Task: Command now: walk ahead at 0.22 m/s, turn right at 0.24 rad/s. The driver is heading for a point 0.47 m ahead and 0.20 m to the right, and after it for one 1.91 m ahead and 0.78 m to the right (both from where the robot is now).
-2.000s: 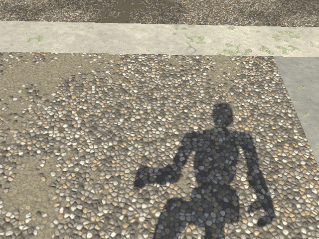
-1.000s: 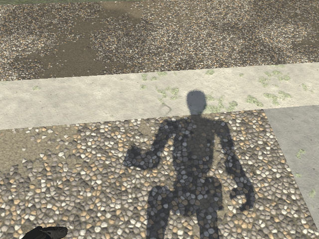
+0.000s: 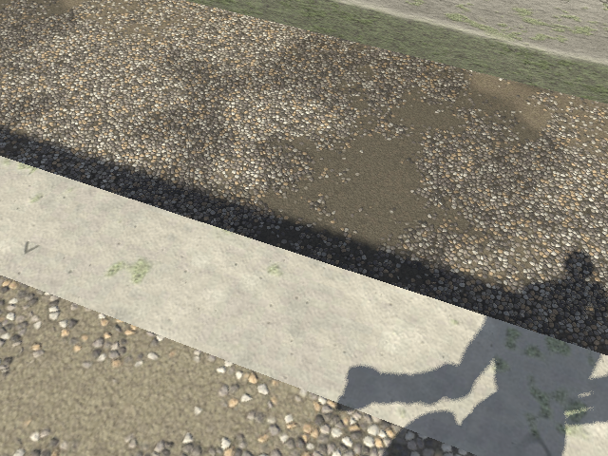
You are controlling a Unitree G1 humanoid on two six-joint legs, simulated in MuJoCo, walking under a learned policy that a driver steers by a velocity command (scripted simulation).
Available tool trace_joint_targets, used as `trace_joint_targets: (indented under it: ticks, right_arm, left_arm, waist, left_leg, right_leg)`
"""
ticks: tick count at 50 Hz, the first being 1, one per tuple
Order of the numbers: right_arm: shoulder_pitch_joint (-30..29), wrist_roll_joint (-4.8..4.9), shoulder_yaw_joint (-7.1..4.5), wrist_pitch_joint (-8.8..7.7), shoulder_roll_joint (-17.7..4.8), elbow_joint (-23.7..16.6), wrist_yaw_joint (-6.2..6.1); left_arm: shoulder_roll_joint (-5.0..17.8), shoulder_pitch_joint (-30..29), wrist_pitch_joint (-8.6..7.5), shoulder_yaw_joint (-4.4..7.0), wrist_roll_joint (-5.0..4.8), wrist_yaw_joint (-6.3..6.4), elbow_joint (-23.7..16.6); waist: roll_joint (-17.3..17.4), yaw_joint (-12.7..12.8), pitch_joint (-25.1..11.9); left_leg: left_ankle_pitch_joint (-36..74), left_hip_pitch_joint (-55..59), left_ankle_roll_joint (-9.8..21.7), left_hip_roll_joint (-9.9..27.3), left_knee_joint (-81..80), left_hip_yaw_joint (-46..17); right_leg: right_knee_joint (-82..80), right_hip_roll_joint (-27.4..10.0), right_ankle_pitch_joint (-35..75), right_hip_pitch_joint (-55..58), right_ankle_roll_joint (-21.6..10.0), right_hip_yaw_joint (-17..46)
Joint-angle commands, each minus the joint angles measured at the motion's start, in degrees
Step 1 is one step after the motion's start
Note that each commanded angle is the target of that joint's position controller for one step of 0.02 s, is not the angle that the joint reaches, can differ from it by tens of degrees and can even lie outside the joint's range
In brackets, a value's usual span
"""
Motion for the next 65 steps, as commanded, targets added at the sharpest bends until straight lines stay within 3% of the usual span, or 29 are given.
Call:
trace_joint_targets:
  ticks: [1,6,9,10,11,12,13,14,17,20,28,30,31,32,33,35,37,39,44,48,51,52,53,54,55,56,58,61,65]
  right_arm:
    - [-3.39,-0.1,-2.08,-0.73,-8.3,-2.91,-1.2]
    - [-2.26,1.55,-3.08,2.04,-10.11,-0.68,-2.25]
    - [-4.45,2.53,-3.31,3.47,-9.93,-1.44,-3.25]
    - [-2.91,1.46,-2.97,3.04,-9.35,-2.48,-3.33]
    - [3.47,-1.01,-1.41,2.52,-4.13,-3.47,-2.37]
    - [2.36,0.16,-1.51,2.23,-6.97,-2.56,-1.4]
    - [-1.55,1.89,-2.03,2.53,-8.85,-3.43,-1.2]
    - [-3.94,1.66,-2.16,3.08,-8.86,-3.69,-1.65]
    - [-4.6,1.2,-2.52,4.98,-8.05,-3.94,-2.62]
    - [-3.37,1.13,-2.03,4.84,-5.97,-2.88,-2.98]
    - [-4.25,1.65,-2.57,3.28,-6.77,-2.77,-2.0]
    - [-0.73,1.86,-2.93,2.48,-6.59,-1.7,-1.58]
    - [1.3,0.93,-3.63,2.39,-8.83,-1.33,-1.5]
    - [0.27,-0.45,-5.03,2.97,-15.01,-1.78,-1.72]
    - [-1.28,-1.99,-4.92,3.03,-14.47,-2.4,-1.61]
    - [-7.95,-0.79,-3.39,2.95,-9.2,-4.91,-2.28]
    - [-9.0,0.77,-2.6,3.09,-7.53,-5.34,-2.82]
    - [-7.63,0.13,-2.25,3.63,-7.21,-5.31,-3.4]
    - [-3.65,0.28,-3.55,4.57,-10.58,-4.42,-3.73]
    - [-5.04,1.6,-4.47,4.27,-12.27,-4.43,-2.53]
    - [-5.8,3.33,-4.7,4.23,-12.46,-3.67,-1.94]
    - [-5.13,3.3,-4.09,4.07,-10.05,-3.04,-1.79]
    - [-6.67,2.02,-2.74,3.77,-5.63,-3.84,-1.14]
    - [-12.5,0.74,-2.15,2.64,-4.32,-9.0,-1.17]
    - [-16.97,2.15,-3.05,1.08,-7.47,-9.93,-1.07]
    - [-15.94,3.3,-3.84,0.16,-9.62,-9.7,-0.47]
    - [-12.5,1.62,-4.41,-0.85,-10.36,-7.04,-0.2]
    - [-12.76,1.06,-3.66,-2.04,-7.48,-6.12,0.37]
    - [-17.91,1.43,-2.51,-2.6,-4.82,-6.92,0.7]
  left_arm:
    - [1.37,-0.33,-0.52,0.09,0.23,-0.94,-2.91]
    - [3.49,-2.23,-0.36,1.17,0.41,-3.29,-6.07]
    - [6.26,7.11,-0.44,2.97,0.73,-3.39,-4.99]
    - [11.32,11.49,-0.45,4.42,1.14,-2.31,-5.13]
    - [15.94,11.07,-0.07,5.01,1.56,-1.41,-6.17]
    - [11.83,10.96,0.15,3.86,1.75,-1.44,-7.73]
    - [9.78,6.44,0.5,3.48,1.27,-1.34,-9.26]
    - [7.48,3.33,1.15,2.88,0.23,-1.01,-9.79]
    - [6.29,-0.24,2.43,2.38,0.43,-0.31,-11.0]
    - [8.07,0.62,2.96,3.29,0.89,0.62,-11.3]
    - [8.52,-0.26,5.24,3.83,0.26,1.54,-12.94]
    - [8.03,-1.24,5.84,3.66,-0.71,1.82,-13.21]
    - [6.6,-0.39,5.93,3.31,-0.94,1.96,-13.21]
    - [3.75,1.85,5.75,2.77,-0.75,1.81,-14.15]
    - [6.69,1.29,4.72,3.77,-0.32,1.55,-14.85]
    - [9.43,3.62,5.17,5.19,-0.84,1.55,-11.61]
    - [7.07,5.11,6.59,4.68,-0.7,2.11,-10.24]
    - [5.97,2.65,6.99,4.1,-1.18,2.16,-11.53]
    - [3.08,-2.6,6.85,2.51,-0.95,0.71,-14.86]
    - [4.14,-1.66,7.62,3.0,-1.23,-0.33,-15.05]
    - [3.31,3.16,8.01,3.3,-1.4,-1.15,-13.1]
    - [4.39,7.97,7.83,4.08,-1.64,-0.94,-10.9]
    - [8.67,14.15,7.35,5.51,-1.98,-0.34,-9.22]
    - [16.04,16.62,5.9,6.59,-1.2,-0.43,-10.21]
    - [12.22,15.34,3.92,5.28,0.56,-0.62,-10.49]
    - [8.94,11.96,2.92,3.88,0.79,-0.19,-10.23]
    - [6.18,7.25,2.49,2.66,-0.21,0.71,-10.9]
    - [6.34,8.15,2.17,2.56,0.48,1.79,-10.7]
    - [7.97,11.35,1.76,3.36,-0.38,2.32,-8.76]
  waist:
    - [6.02,0.0,-4.21]
    - [6.4,-0.51,-3.88]
    - [5.31,4.59,-7.98]
    - [-2.19,6.06,-12.73]
    - [-14.28,1.23,-19.24]
    - [-8.05,4.1,-27.12]
    - [-4.02,4.21,-21.8]
    - [0.87,3.28,-16.17]
    - [-1.37,0.28,-9.06]
    - [-3.68,0.53,-10.89]
    - [-6.83,2.15,-10.78]
    - [-7.28,-0.12,-10.71]
    - [-4.25,-0.45,-11.09]
    - [12.03,2.69,-9.33]
    - [20.22,2.03,-8.41]
    - [10.76,3.69,-6.39]
    - [9.61,3.12,-5.3]
    - [10.67,1.64,-4.55]
    - [13.4,-1.81,-7.02]
    - [14.24,-1.53,-7.31]
    - [12.24,1.44,-8.05]
    - [9.51,3.0,-8.61]
    - [-2.68,4.8,-8.13]
    - [-15.34,6.37,-5.97]
    - [-9.25,8.39,-4.49]
    - [-8.79,5.52,-1.31]
    - [-5.95,2.89,0.06]
    - [-3.94,2.63,-1.15]
    - [-4.52,4.65,-0.22]
  left_leg:
    - [35.37,-3.15,5.4,13.16,-3.87,1.3]
    - [37.23,6.98,5.31,18.3,3.43,-0.15]
    - [42.41,4.97,1.44,15.13,20.63,2.34]
    - [28.02,-3.63,-2.83,9.77,35.54,4.44]
    - [-25.96,-23.68,-7.52,-1.62,56.19,2.29]
    - [-27.92,-27.25,-7.19,-1.27,63.39,-10.01]
    - [-23.92,-30.1,-6.55,1.22,64.16,-10.87]
    - [-20.19,-31.34,-6.5,3.17,60.97,-10.13]
    - [-14.62,-24.62,-7.22,4.51,48.07,-8.54]
    - [-13.11,-21.39,-8.85,3.53,38.49,-7.98]
    - [-9.03,-16.01,-7.68,2.63,23.18,-8.46]
    - [-3.22,-10.0,-5.84,2.44,11.43,-7.2]
    - [0.76,-4.23,-3.78,7.68,6.37,-10.77]
    - [8.64,-0.15,2.75,20.55,2.79,-24.27]
    - [13.97,-4.69,10.31,28.01,0.12,-34.05]
    - [15.77,-6.91,7.51,22.57,2.61,-23.29]
    - [17.57,-5.05,5.78,19.14,3.99,-16.5]
    - [17.65,-3.49,6.16,17.34,3.44,-11.79]
    - [19.77,3.76,7.8,20.64,4.22,-9.64]
    - [22.44,1.31,7.8,22.63,5.11,-7.51]
    - [2.72,-4.55,4.65,22.01,6.84,-4.92]
    - [-6.69,-11.12,1.9,19.74,11.39,-2.09]
    - [-17.53,-24.61,-3.12,14.49,27.81,4.72]
    - [-28.06,-44.83,-6.7,4.13,41.9,2.87]
    - [-25.86,-47.14,-5.86,6.2,48.42,-6.4]
    - [-20.2,-47.27,-4.62,7.75,48.99,-7.47]
    - [-9.79,-44.25,-5.01,9.18,44.75,-7.19]
    - [2.42,-38.09,-6.84,7.21,38.14,-5.32]
    - [9.43,-30.17,-8.19,4.38,22.9,-5.05]
  right_leg:
    - [-10.21,1.76,12.29,10.07,-0.21,-1.6]
    - [-15.47,3.11,2.02,5.61,-2.83,-3.02]
    - [-22.82,7.49,3.37,17.68,-6.58,-5.61]
    - [-24.59,1.02,28.96,30.07,-10.73,5.29]
    - [-22.52,-13.33,50.27,47.47,-23.03,26.35]
    - [-25.52,-14.16,38.69,49.84,-26.06,32.49]
    - [-27.27,-12.1,28.52,44.8,-23.88,27.23]
    - [-29.02,-9.62,19.33,38.58,-20.84,23.4]
    - [-33.21,-3.79,6.81,23.32,-16.86,18.08]
    - [-32.55,-2.49,8.9,22.86,-16.67,17.02]
    - [-30.88,-0.96,-6.24,22.04,-14.03,24.22]
    - [-27.52,1.28,-4.88,21.26,-11.74,24.24]
    - [-23.15,4.02,-8.95,17.4,-9.1,21.66]
    - [-11.04,12.96,-23.24,6.66,-5.17,10.97]
    - [3.92,14.48,-31.3,2.57,-2.39,5.71]
    - [16.8,11.59,-24.65,2.97,-0.48,6.18]
    - [23.26,10.81,-19.38,1.18,1.52,5.16]
    - [21.11,9.95,-16.76,0.99,2.78,1.96]
    - [4.34,5.41,-19.41,5.6,3.59,-1.29]
    - [-7.5,5.39,-19.32,14.32,1.17,-5.46]
    - [-21.83,7.45,-11.53,25.39,-3.54,-9.03]
    - [-25.33,8.75,-11.85,34.13,-5.72,-8.2]
    - [-30.8,-0.66,-16.56,43.99,-10.3,7.17]
    - [-36.2,-14.6,-23.41,46.61,-22.0,35.48]
    - [-40.73,-15.81,-29.45,42.84,-24.68,38.44]
    - [-40.99,-13.54,-32.21,40.28,-22.06,33.88]
    - [-40.62,-8.59,-27.44,37.11,-17.71,25.38]
    - [-41.04,-4.48,-14.95,34.25,-16.02,18.45]
    - [-39.26,-2.11,-7.3,30.21,-14.48,14.02]
Velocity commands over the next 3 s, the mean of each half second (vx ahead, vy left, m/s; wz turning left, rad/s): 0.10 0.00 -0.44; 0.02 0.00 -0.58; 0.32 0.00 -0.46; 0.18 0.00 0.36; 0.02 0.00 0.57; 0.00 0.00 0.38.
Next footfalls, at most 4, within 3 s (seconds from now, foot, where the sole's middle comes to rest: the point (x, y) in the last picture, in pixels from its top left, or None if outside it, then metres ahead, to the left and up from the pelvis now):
0.18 right None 0.24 -0.13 -0.78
0.62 left None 0.26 0.11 -0.78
1.06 right None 0.09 -0.09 -0.78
1.50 left None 0.44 -0.12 -0.78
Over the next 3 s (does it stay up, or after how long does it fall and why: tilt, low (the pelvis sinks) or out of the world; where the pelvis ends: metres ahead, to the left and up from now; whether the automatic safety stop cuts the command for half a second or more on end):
stays up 0.31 -0.16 -0.01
